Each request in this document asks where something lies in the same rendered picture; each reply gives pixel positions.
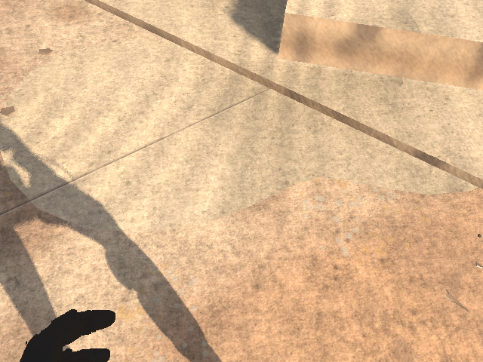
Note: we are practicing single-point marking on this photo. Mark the robot left hand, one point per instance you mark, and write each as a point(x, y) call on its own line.
point(48, 345)

